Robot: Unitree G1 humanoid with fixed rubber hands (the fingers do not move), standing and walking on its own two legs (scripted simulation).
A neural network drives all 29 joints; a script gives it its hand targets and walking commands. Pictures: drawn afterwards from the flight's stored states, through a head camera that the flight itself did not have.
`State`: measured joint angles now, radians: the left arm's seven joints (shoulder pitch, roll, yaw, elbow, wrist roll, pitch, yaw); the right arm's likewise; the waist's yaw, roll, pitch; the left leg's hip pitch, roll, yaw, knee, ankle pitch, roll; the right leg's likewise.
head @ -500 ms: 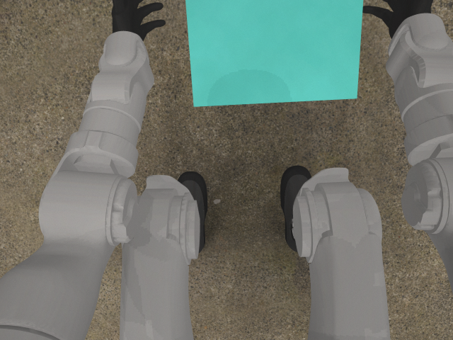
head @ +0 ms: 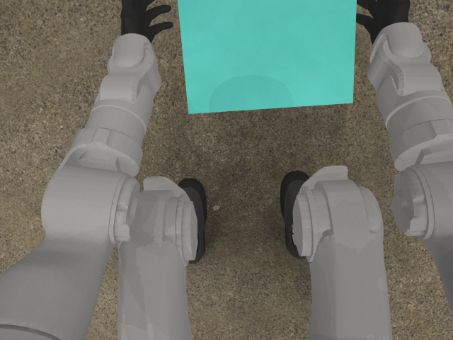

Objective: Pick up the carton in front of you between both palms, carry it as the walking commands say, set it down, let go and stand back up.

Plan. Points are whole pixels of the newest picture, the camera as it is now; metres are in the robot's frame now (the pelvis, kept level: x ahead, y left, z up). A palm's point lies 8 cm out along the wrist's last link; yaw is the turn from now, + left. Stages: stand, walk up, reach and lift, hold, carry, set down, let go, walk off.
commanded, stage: reach and lift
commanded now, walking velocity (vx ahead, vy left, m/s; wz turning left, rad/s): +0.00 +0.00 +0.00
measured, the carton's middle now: (260, 46) +0.50 -0.06 -0.25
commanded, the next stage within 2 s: none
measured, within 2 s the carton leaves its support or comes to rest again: leaves its support in 0.36 s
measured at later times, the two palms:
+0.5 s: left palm (141, 23) +0.53 +0.10 -0.14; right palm (382, 11) +0.51 -0.20 -0.15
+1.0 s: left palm out of the picture +0.49 +0.10 +0.06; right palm out of the picture +0.46 -0.20 +0.05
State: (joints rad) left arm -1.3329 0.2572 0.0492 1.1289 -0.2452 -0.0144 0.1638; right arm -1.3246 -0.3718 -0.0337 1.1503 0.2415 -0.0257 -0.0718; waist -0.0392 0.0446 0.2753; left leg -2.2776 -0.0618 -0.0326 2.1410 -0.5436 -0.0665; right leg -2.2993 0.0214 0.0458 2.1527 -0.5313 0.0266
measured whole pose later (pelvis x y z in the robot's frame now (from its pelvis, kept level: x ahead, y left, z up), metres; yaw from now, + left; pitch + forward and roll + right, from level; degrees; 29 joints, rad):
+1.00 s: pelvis +0.01 +0.01 +0.12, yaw -2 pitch +41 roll +1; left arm -0.96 -0.05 0.47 0.72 0.17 0.27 0.11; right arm -0.96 -0.06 -0.39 0.75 -0.17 0.31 -0.01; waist -0.03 0.05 -0.17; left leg -1.96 -0.15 -0.09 1.75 -0.52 -0.07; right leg -1.98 0.10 0.10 1.75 -0.48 0.07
